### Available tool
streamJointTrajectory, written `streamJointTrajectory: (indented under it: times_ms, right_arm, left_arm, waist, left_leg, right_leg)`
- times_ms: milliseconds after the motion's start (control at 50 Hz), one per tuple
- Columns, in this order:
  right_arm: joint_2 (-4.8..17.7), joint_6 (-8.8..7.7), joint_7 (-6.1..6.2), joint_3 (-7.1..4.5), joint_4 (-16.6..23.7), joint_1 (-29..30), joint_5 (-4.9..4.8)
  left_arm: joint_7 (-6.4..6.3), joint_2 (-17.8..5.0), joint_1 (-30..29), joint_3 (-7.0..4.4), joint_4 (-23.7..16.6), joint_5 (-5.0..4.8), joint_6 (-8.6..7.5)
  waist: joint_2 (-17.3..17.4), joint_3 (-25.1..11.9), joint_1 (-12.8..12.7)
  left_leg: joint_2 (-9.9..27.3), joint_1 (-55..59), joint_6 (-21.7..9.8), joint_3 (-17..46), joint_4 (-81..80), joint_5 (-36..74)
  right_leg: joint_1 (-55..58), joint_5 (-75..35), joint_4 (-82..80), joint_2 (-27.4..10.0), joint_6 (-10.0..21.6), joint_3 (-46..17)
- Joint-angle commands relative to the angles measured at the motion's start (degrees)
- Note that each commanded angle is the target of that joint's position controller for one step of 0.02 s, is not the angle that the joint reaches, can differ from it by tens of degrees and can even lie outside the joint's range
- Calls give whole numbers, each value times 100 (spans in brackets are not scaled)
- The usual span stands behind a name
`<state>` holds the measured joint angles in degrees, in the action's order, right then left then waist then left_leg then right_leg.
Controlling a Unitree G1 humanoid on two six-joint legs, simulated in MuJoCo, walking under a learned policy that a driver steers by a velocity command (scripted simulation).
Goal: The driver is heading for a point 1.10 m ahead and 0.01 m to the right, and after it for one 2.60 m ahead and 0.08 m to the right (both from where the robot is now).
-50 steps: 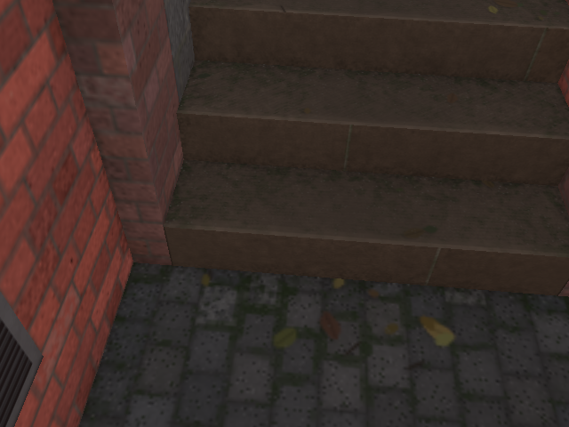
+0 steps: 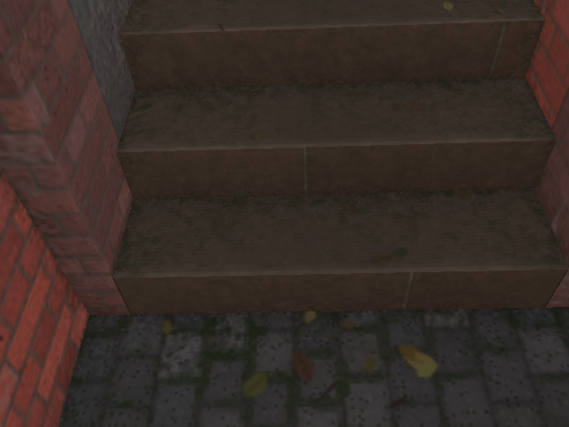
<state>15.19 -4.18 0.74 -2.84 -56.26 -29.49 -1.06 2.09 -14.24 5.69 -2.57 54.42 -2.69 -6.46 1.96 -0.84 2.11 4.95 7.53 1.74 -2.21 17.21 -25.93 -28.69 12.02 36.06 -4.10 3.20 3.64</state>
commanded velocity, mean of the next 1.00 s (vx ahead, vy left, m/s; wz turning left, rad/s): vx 0.95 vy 0.00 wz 0.00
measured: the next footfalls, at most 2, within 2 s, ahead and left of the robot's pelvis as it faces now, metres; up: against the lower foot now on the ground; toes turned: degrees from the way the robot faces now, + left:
left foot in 0.54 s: +0.59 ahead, +0.05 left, +0.00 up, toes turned +3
right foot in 0.98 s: +0.92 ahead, -0.18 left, +0.17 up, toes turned -5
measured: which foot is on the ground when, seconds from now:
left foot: down 0.00-0.00, up 0.02-0.52, down 0.54-0.98, up 1.00-1.00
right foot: down 0.00-0.52, up 0.54-0.96, down 0.98-1.00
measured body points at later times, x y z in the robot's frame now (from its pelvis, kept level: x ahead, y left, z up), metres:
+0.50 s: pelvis +0.35 -0.05 -0.01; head +0.37 -0.05 +0.44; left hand +0.26 +0.20 -0.14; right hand +0.59 -0.27 -0.08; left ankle +0.57 +0.06 -0.70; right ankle +0.10 -0.13 -0.72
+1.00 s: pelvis +0.80 -0.08 +0.06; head +0.82 -0.08 +0.51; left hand +1.03 +0.08 +0.00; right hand +0.75 -0.29 -0.10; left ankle +0.59 +0.05 -0.64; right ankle +0.88 -0.17 -0.56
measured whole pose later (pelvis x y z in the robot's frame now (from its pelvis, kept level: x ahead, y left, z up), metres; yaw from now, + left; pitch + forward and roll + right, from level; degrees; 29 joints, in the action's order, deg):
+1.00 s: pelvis +0.80 -0.08 +0.06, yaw +0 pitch +4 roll -2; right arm 8.5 -4.4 0.0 2.1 -61.4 -27.6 0.6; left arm 1.8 -4.7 2.9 8.4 33.2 0.4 -7.3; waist 2.6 -2.9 -3.2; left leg 4.2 -0.7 -5.4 -0.6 33.9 -2.4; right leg -47.3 32.1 73.8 -0.6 5.8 8.2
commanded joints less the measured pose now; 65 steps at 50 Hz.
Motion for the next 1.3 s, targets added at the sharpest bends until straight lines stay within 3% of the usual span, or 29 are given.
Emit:
streamJointTrajectory:
  times_ms: [20, 40, 60, 100, 160, 280, 420, 500, 540, 560, 580, 600, 640, 740, 840, 880, 900, 940, 980, 1000, 1020, 1060, 1100, 1140, 1200, 1220, 1260, 1280, 1300]
  right_arm:
    - [305, -63, -29, 62, 623, 721, 228]
    - [-489, -292, -42, 240, 888, 348, -28]
    - [63, -444, -59, 116, 1046, 806, -369]
    - [317, -509, -51, 90, 1209, 1307, -295]
    - [145, -151, -112, 37, 1112, 1034, -99]
    - [346, -98, -80, -56, 1454, 2348, -8]
    - [87, -406, -453, 44, 2039, 3834, -129]
    - [698, -262, -322, -160, 1896, 2206, -98]
    - [1206, -119, -137, -362, 1020, -663, -54]
    - [1583, -209, -177, -363, 909, -456, 231]
    - [776, -268, -180, -243, 762, -608, 302]
    - [508, -291, -167, -161, 716, -249, 306]
    - [157, -327, -249, 7, 753, 554, 300]
    - [-70, -173, -240, 216, 264, 582, 186]
    - [88, -62, -91, 401, -351, -157, 49]
    - [251, -36, 75, 393, -162, -38, -63]
    - [130, -177, 25, 454, -130, 103, -148]
    - [1295, -303, -60, 232, -242, 9, -15]
    - [1746, -111, 62, -63, 155, 844, 191]
    - [807, -265, -64, 157, 719, 2234, 422]
    - [-274, -626, -338, 256, 822, 1092, 302]
    - [-547, -688, -601, 332, 1675, 2537, -40]
    - [-1331, -360, -566, 672, 2129, 2809, -112]
    - [-1292, -187, -703, 824, 2302, 2229, -264]
    - [-1026, 89, -503, 886, 2843, 2673, -37]
    - [-504, 132, -501, 754, 2962, 2491, -20]
    - [362, 227, -457, 438, 2647, 2475, -57]
    - [704, 243, -328, 221, 2295, 752, 198]
    - [1194, 336, -300, 17, 1915, -59, 370]
  left_arm:
    - [-148, -1676, 3245, -563, 588, 25, 27]
    - [-47, -1623, 3320, -419, 549, 239, -101]
    - [21, -993, 2506, -236, 430, 257, -206]
    - [68, -567, 1528, -74, 253, 235, -221]
    - [50, -329, 939, 32, 196, 348, -187]
    - [-165, -431, 1730, 71, 358, 277, -193]
    - [-341, -668, 2432, 80, 366, 226, -93]
    - [-379, -1022, 2102, -23, 289, 525, 122]
    - [-314, -1064, 1239, -7, -41, 528, 138]
    - [-110, 500, 2258, 363, -206, 305, -128]
    - [-43, -301, 1714, 264, -260, -89, -424]
    - [-37, -596, 1138, 181, -541, -287, -475]
    - [-66, -319, 707, 273, -729, -4, -375]
    - [-75, 381, 1175, 515, -898, 45, 181]
    - [-121, 966, -1205, 1018, -2580, 85, 55]
    - [-18, 805, -1608, 1186, -3069, 241, -71]
    - [-14, 746, -1244, 1083, -2931, 280, -77]
    - [-152, -336, 240, 598, -2749, 213, -185]
    - [-128, -1529, 2394, 53, -1947, 308, -104]
    - [-73, -2019, 3170, 24, -1003, 531, -8]
    - [-227, -1473, 3463, 61, -577, 731, 54]
    - [-55, 150, 2845, 308, -100, 384, 25]
    - [41, 902, 2121, 451, 476, 460, 98]
    - [-42, 1067, 867, 528, 214, 596, 197]
    - [-317, 464, 326, 496, 183, 535, 221]
    - [-486, 109, -41, 496, -4, 338, 245]
    - [-845, -1160, 1538, 243, -227, 149, -40]
    - [-674, -2389, 707, -26, -558, 383, -68]
    - [-531, -2322, -42, -101, -847, 274, 10]
  waist:
    - [-1103, -735, -1850]
    - [-2569, -1221, -1251]
    - [-1725, -530, -1017]
    - [-605, -38, -577]
    - [-841, 326, 24]
    - [-385, 980, -330]
    - [-395, 1211, -656]
    - [-1429, 24, 555]
    - [-895, -1358, 1815]
    - [1939, -1760, 501]
    - [1537, -1728, 897]
    - [1093, -742, 710]
    - [-497, -28, 123]
    - [51, 740, -608]
    - [-233, 1507, -335]
    - [-640, 772, -422]
    - [-320, -270, -587]
    - [1187, -1978, -1649]
    - [880, -2544, -2465]
    - [-1724, -1456, -2039]
    - [-3640, -2334, -1402]
    - [-493, -212, -1022]
    - [101, 708, -275]
    - [-81, 1111, 606]
    - [-467, 1071, 835]
    - [-308, 884, 1175]
    - [-542, -1411, 844]
    - [-1146, -2559, 1750]
    - [-1036, -2815, 1877]
  left_leg:
    - [68, -3604, -569, -212, 4498, 2629]
    - [-872, -4990, -623, 902, 6196, -488]
    - [-635, -5692, -878, 1324, 6894, 105]
    - [118, -5701, -1110, 1082, 6537, 1178]
    - [609, -4913, -904, 860, 5790, 1753]
    - [454, -5669, -401, 369, 3943, 3191]
    - [-157, -4875, -604, -196, 1127, 3867]
    - [-729, -3374, -1123, -396, 1775, 1994]
    - [-118, 510, -1402, 422, 1769, 1432]
    - [1338, 2073, -2367, 3727, 1059, -604]
    - [1365, 2145, -2327, 4939, -186, -1291]
    - [1274, 1442, -2057, 4006, -375, -735]
    - [948, -456, -1914, 2841, -615, 442]
    - [812, -2609, -1891, 1494, -641, 1280]
    - [802, -2499, -1300, 909, -949, 656]
    - [635, -3930, -1303, 314, -2068, 1625]
    - [492, -4193, -1434, -4, -2024, 4954]
    - [694, -2519, -1483, -146, 118, 12552]
    - [589, -1270, -1082, 387, 3912, 13127]
    - [-432, -2349, -1108, 808, 6130, 4652]
    - [-1817, -5122, -1238, 2523, 9266, 1555]
    - [-1184, -7075, -1464, 1808, 10790, 1188]
    - [-835, -7865, -1422, 1602, 11940, 691]
    - [-602, -7492, -1305, 1150, 10765, 707]
    - [-755, -6650, -830, -59, 9560, 1001]
    - [-622, -5341, -621, -434, 7718, 1444]
    - [-1723, -1680, -561, -1603, 6391, 1941]
    - [-1286, -1000, -585, -1045, 5879, 1326]
    - [-1161, -1039, -729, -234, 4115, 1355]
  right_leg:
    - [4141, 2142, -433, -627, 571, -1491]
    - [4559, 4729, -2291, -1625, 1113, -4991]
    - [3992, 4651, -2839, -1806, 849, -5402]
    - [2933, 2582, -2462, -1577, 619, -3630]
    - [1536, 1649, -2687, -923, 513, -2035]
    - [1717, -83, -3346, -564, 631, -856]
    - [3134, -2118, -3431, -694, 488, -167]
    - [4295, -7718, -1015, -1067, 567, -129]
    - [1888, -5808, 2579, -521, 434, -155]
    - [-888, 1128, 4989, 810, 202, -845]
    - [-1677, 1552, 5487, 809, 507, -1567]
    - [-2045, 1159, 5388, 405, 594, -1293]
    - [-1638, 584, 5025, -61, 479, -1033]
    - [-3177, 1011, 7302, -479, -178, -648]
    - [-6038, 1516, 8401, -397, -151, -571]
    - [-3040, 435, 5533, -549, -123, 365]
    - [-405, -375, 5275, -95, 57, 955]
    - [2056, 864, 4373, 757, 133, 950]
    - [2758, 1581, 1608, 464, 662, -944]
    - [2721, -1662, -115, -235, 502, -2550]
    - [4362, -3582, -1643, -1707, 1167, -5956]
    - [3364, -1701, -1075, -1697, 1107, -4402]
    - [2059, -1551, -952, -1266, 377, -2018]
    - [571, -2625, -1716, -780, -220, -20]
    - [-491, -4468, -2309, -164, -435, 1542]
    - [-1343, -4046, -2263, 145, -501, 1955]
    - [-785, -9276, -1434, -90, 166, 1285]
    - [560, -11042, -357, -856, 640, 893]
    - [1800, -10321, 847, -984, 679, 498]
Over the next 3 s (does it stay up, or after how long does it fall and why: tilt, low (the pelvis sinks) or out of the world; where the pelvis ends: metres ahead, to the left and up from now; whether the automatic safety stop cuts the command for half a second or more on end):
stays up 1.38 -0.08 0.52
